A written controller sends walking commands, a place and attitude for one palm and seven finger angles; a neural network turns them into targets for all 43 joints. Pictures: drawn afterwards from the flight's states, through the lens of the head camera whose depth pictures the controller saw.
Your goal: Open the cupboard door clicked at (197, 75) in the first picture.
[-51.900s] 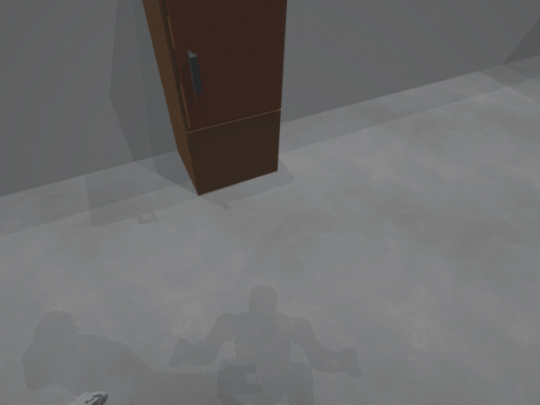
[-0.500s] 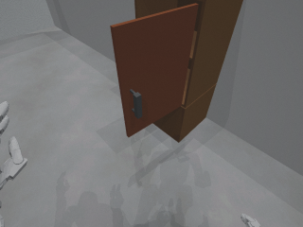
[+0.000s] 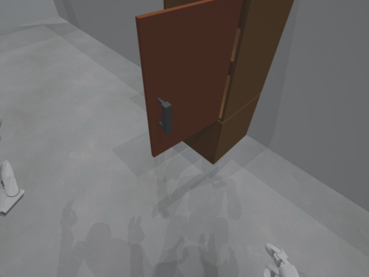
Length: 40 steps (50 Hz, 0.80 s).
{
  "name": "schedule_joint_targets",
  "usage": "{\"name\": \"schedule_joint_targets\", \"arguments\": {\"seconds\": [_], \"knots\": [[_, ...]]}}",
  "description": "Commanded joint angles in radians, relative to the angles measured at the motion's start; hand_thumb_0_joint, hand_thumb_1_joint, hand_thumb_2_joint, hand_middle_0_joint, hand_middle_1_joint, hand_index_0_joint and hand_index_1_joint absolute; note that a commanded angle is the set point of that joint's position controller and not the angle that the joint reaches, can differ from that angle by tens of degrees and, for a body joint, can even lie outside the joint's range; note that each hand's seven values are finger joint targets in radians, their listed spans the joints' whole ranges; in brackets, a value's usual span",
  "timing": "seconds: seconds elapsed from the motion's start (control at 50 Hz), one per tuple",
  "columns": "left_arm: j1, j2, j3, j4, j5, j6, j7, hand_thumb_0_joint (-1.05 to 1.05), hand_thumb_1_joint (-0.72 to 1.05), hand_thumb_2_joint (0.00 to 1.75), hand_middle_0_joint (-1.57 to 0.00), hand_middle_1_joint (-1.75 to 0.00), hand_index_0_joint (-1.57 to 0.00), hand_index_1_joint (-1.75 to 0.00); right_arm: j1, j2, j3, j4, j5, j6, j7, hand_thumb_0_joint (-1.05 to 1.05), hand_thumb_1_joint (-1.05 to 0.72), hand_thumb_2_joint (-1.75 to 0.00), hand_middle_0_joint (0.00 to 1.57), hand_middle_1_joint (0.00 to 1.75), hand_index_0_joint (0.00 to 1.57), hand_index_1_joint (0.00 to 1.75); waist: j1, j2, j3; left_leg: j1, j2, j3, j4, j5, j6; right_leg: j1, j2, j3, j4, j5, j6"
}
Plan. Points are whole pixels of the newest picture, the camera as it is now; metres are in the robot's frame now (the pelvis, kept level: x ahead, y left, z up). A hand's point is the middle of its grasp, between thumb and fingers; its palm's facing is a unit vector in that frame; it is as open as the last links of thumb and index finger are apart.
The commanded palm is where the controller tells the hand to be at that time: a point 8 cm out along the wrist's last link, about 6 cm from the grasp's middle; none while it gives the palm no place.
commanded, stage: let the arm hang, fingers relaxed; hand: left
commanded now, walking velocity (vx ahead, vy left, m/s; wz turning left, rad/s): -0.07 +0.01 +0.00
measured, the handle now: (163, 115) +0.67 +0.11 -0.09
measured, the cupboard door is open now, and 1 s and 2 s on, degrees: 83 83 83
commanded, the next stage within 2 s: look to check the result in 1.12 s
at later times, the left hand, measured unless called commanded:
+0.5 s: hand out of the picture +0.01 +0.19 -0.16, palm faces +0.05 -0.97 -0.23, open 7.1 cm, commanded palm none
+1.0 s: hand out of the picture -0.01 +0.17 -0.16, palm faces +0.04 -0.98 -0.19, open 7.3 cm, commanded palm none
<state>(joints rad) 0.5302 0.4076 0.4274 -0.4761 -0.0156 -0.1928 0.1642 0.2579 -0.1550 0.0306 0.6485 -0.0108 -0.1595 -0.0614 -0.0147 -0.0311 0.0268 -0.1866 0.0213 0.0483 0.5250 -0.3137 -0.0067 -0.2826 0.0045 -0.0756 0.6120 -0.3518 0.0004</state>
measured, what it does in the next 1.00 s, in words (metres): stands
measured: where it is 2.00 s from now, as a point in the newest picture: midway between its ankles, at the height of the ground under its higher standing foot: outside the picture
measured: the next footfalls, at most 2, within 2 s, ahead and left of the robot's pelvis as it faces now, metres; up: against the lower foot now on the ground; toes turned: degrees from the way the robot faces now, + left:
none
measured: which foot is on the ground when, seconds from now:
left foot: down 0.00-1.00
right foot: down 0.00-1.00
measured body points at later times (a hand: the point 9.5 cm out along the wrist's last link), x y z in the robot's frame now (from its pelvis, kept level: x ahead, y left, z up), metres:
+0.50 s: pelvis +0.00 -0.01 +0.01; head +0.02 -0.01 +0.46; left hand +0.01 +0.24 -0.15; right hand -0.01 -0.24 -0.15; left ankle -0.01 +0.13 -0.73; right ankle +0.02 -0.08 -0.73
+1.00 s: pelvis -0.01 +0.00 +0.01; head +0.00 +0.00 +0.46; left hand -0.01 +0.23 -0.15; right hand -0.03 -0.20 -0.16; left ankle -0.01 +0.13 -0.73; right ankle +0.02 -0.08 -0.73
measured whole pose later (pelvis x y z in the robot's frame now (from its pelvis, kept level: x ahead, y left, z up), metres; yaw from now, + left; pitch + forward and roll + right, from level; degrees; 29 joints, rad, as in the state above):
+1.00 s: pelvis -0.01 +0.00 +0.01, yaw +1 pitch -2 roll +0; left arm 0.26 0.14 0.02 1.16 0.01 0.00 0.03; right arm 0.31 -0.12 0.00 1.15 -0.02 0.00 -0.03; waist -0.01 0.01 0.04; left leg -0.14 0.03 0.07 0.40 -0.23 -0.01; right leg -0.19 0.00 -0.09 0.41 -0.19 -0.05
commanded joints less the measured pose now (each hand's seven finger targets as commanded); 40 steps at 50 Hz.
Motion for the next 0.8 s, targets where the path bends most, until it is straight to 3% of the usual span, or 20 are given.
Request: {"name": "schedule_joint_targets", "arguments": {"seconds": [0.0, 0.02, 0.06, 0.08, 0.1, 0.12, 0.16, 0.18, 0.2, 0.22, 0.24, 0.26, 0.28, 0.3, 0.36, 0.4, 0.52, 0.62, 0.78], "knots": [[-0.013, -0.073, -0.301, 0.572, 0.054, 0.107, -0.129, 0.00, 0.90, 0.90, -0.20, -0.30, -0.20, -0.30, -0.104, -0.266, -0.115, 0.047, 0.015, -0.012, 0.073, 0.00, -0.90, -0.90, 0.20, 0.30, 0.20, 0.30, 0.005, 0.044, -0.101, -0.164, 0.076, -0.003, 0.145, 0.492, 0.018, 0.149, -0.179, 0.114, -0.029, 0.666, -0.070], [-0.034, -0.067, -0.313, 0.614, 0.045, 0.175, -0.158, 0.00, 0.90, 0.90, -0.20, -0.30, -0.20, -0.30, -0.021, -0.182, -0.104, 0.040, 0.030, 0.054, 0.076, 0.00, -0.90, -0.90, 0.20, 0.30, 0.20, 0.30, -0.016, -0.008, -0.162, -0.116, 0.050, -0.017, 0.142, 0.270, -0.015, 0.083, -0.248, 0.231, -0.047, 0.650, -0.127], [-0.131, -0.066, -0.322, 0.693, 0.050, 0.187, -0.166, 0.00, 0.90, 0.90, -0.20, -0.30, -0.20, -0.30, 0.009, -0.145, -0.081, 0.043, -0.002, 0.118, 0.066, 0.00, -0.90, -0.90, 0.20, 0.30, 0.20, 0.30, -0.011, -0.169, -0.102, -0.157, 0.007, -0.001, 0.205, -0.089, 0.007, -0.013, -0.270, 0.217, -0.148, 0.349, -0.141], [-0.174, -0.052, -0.324, 0.746, 0.054, 0.188, -0.162, 0.00, 0.90, 0.90, -0.20, -0.30, -0.20, -0.30, -0.001, -0.150, -0.081, 0.037, -0.012, 0.138, 0.067, 0.00, -0.90, -0.90, 0.20, 0.30, 0.20, 0.30, -0.005, -0.281, -0.051, -0.208, -0.005, 0.003, 0.245, -0.171, 0.013, 0.002, -0.267, 0.212, -0.185, 0.317, -0.155], [-0.193, -0.052, -0.325, 0.805, 0.056, 0.187, -0.156, 0.00, 0.90, 0.90, -0.20, -0.30, -0.20, -0.30, -0.017, -0.156, -0.079, 0.037, -0.018, 0.153, 0.066, 0.00, -0.90, -0.90, 0.20, 0.30, 0.20, 0.30, 0.008, -0.318, -0.016, -0.236, -0.006, -0.006, 0.241, -0.205, 0.020, 0.033, -0.265, 0.210, -0.197, 0.371, -0.170], [-0.214, -0.047, -0.330, 0.869, 0.056, 0.188, -0.152, 0.00, 0.90, 0.90, -0.20, -0.30, -0.20, -0.30, -0.029, -0.156, -0.079, 0.048, -0.019, 0.161, 0.065, 0.00, -0.90, -0.90, 0.20, 0.30, 0.20, 0.30, 0.010, -0.307, -0.010, -0.224, -0.009, -0.007, 0.207, -0.187, 0.022, 0.061, -0.255, 0.197, -0.189, 0.446, -0.171], [-0.264, -0.041, -0.346, 0.990, 0.049, 0.191, -0.147, 0.00, 0.90, 0.90, -0.20, -0.30, -0.20, -0.30, -0.011, -0.147, -0.075, 0.103, -0.019, 0.173, 0.063, 0.00, -0.90, -0.90, 0.20, 0.30, 0.20, 0.30, -0.006, -0.224, -0.037, -0.129, -0.009, -0.015, 0.092, -0.075, 0.019, 0.085, -0.222, 0.166, -0.173, 0.492, -0.141], [-0.289, -0.042, -0.354, 1.048, 0.043, 0.193, -0.143, 0.00, 0.90, 0.90, -0.20, -0.30, -0.20, -0.30, 0.013, -0.149, -0.071, 0.137, -0.020, 0.173, 0.061, 0.00, -0.90, -0.90, 0.20, 0.30, 0.20, 0.30, -0.017, -0.142, -0.070, -0.054, 0.012, -0.042, 0.016, 0.092, 0.026, 0.074, -0.198, 0.150, -0.149, 0.419, -0.109], [-0.297, -0.059, -0.364, 1.102, 0.035, 0.194, -0.145, 0.00, 0.90, 0.90, -0.20, -0.30, -0.20, -0.30, 0.013, -0.159, -0.062, 0.169, -0.026, 0.167, 0.058, 0.00, -0.90, -0.90, 0.20, 0.30, 0.20, 0.30, -0.014, -0.004, -0.079, -0.007, 0.058, -0.104, -0.041, 0.252, 0.041, 0.038, -0.156, 0.124, -0.128, 0.317, -0.067], [-0.304, -0.075, -0.374, 1.153, 0.034, 0.198, -0.143, 0.00, 0.90, 0.90, -0.20, -0.30, -0.20, -0.30, -0.027, -0.169, -0.052, 0.193, -0.030, 0.165, 0.057, 0.00, -0.90, -0.90, 0.20, 0.30, 0.20, 0.30, 0.008, 0.106, -0.052, -0.055, 0.102, -0.142, -0.087, 0.252, 0.053, 0.047, -0.111, 0.100, -0.149, 0.187, -0.037], [-0.302, -0.077, -0.375, 1.214, 0.032, 0.200, -0.144, 0.00, 0.90, 0.90, -0.20, -0.30, -0.20, -0.30, -0.055, -0.164, -0.047, 0.217, -0.027, 0.164, 0.053, 0.00, -0.90, -0.90, 0.20, 0.30, 0.20, 0.30, 0.018, 0.217, -0.007, -0.115, 0.108, -0.147, -0.125, 0.197, 0.058, 0.077, -0.097, 0.098, -0.169, 0.133, -0.031], [-0.289, -0.077, -0.377, 1.271, 0.029, 0.197, -0.145, 0.00, 0.90, 0.90, -0.20, -0.30, -0.20, -0.30, -0.058, -0.148, -0.040, 0.241, -0.024, 0.163, 0.048, 0.00, -0.90, -0.90, 0.20, 0.30, 0.20, 0.30, 0.024, 0.225, -0.004, -0.136, 0.100, -0.134, -0.138, 0.173, 0.049, 0.121, -0.094, 0.109, -0.188, 0.155, -0.038], [-0.270, -0.077, -0.379, 1.322, 0.028, 0.190, -0.144, 0.00, 0.90, 0.90, -0.20, -0.30, -0.20, -0.30, -0.050, -0.141, -0.039, 0.262, -0.018, 0.163, 0.041, 0.00, -0.90, -0.90, 0.20, 0.30, 0.20, 0.30, 0.030, 0.174, -0.012, -0.117, 0.088, -0.112, -0.127, 0.164, 0.036, 0.139, -0.104, 0.120, -0.219, 0.187, -0.045], [-0.254, -0.119, -0.360, 1.343, 0.035, 0.183, -0.141, 0.00, 0.90, 0.90, -0.20, -0.30, -0.20, -0.30, -0.023, -0.121, -0.046, 0.281, -0.024, 0.161, 0.035, 0.00, -0.90, -0.90, 0.20, 0.30, 0.20, 0.30, 0.022, 0.181, -0.059, -0.083, 0.079, -0.092, -0.116, 0.153, 0.031, 0.161, -0.119, 0.122, -0.242, 0.220, -0.055], [-0.266, -0.108, -0.375, 1.416, 0.026, 0.173, -0.138, 0.00, 0.90, 0.90, -0.20, -0.30, -0.20, -0.30, 0.042, -0.108, -0.048, 0.343, -0.017, 0.159, 0.031, 0.00, -0.90, -0.90, 0.20, 0.30, 0.20, 0.30, 0.010, 0.173, -0.119, -0.016, 0.076, -0.069, -0.118, 0.206, 0.023, 0.205, -0.132, 0.108, -0.246, 0.328, -0.064], [-0.277, -0.105, -0.381, 1.455, 0.026, 0.174, -0.137, 0.00, 0.90, 0.90, -0.20, -0.30, -0.20, -0.30, 0.064, -0.116, -0.053, 0.368, -0.013, 0.161, 0.027, 0.00, -0.90, -0.90, 0.20, 0.30, 0.20, 0.30, 0.006, 0.087, -0.084, -0.005, 0.083, -0.068, -0.131, 0.207, 0.023, 0.187, -0.130, 0.096, -0.261, 0.336, -0.062], [-0.269, -0.106, -0.392, 1.548, 0.022, 0.178, -0.135, 0.00, 0.90, 0.90, -0.20, -0.30, -0.20, -0.30, 0.096, -0.109, -0.048, 0.434, -0.012, 0.167, 0.027, 0.00, -0.90, -0.90, 0.20, 0.30, 0.20, 0.30, 0.005, 0.024, 0.032, -0.014, 0.078, -0.060, -0.178, 0.128, 0.026, 0.122, -0.124, 0.109, -0.328, 0.167, -0.060], [-0.260, -0.112, -0.393, 1.576, 0.022, 0.182, -0.132, 0.00, 0.90, 0.90, -0.20, -0.30, -0.20, -0.30, 0.123, -0.094, -0.044, 0.463, -0.015, 0.171, 0.029, 0.00, -0.90, -0.90, 0.20, 0.30, 0.20, 0.30, 0.001, 0.002, 0.065, -0.013, 0.070, -0.049, -0.187, 0.063, 0.031, 0.066, -0.123, 0.126, -0.364, 0.022, -0.056], [-0.233, -0.137, -0.392, 1.593, 0.023, 0.181, -0.128, 0.00, 0.90, 0.90, -0.20, -0.30, -0.20, -0.30, 0.135, -0.068, -0.041, 0.480, -0.013, 0.161, 0.027, 0.00, -0.90, -0.90, 0.20, 0.30, 0.20, 0.30, 0.009, 0.034, 0.065, -0.027, 0.073, -0.054, -0.206, 0.078, 0.034, 0.070, -0.115, 0.116, -0.330, 0.070, -0.052]]}}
